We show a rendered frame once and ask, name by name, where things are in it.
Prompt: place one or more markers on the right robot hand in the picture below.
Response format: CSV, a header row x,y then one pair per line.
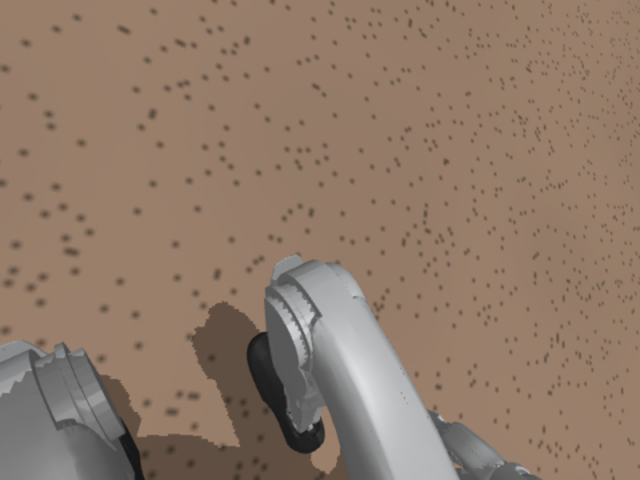
x,y
467,449

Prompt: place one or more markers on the left robot foot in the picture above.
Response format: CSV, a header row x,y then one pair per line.
x,y
132,453

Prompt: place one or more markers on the right robot foot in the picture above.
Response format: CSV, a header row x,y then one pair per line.
x,y
271,391

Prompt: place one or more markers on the right robot arm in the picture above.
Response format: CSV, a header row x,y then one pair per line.
x,y
512,471

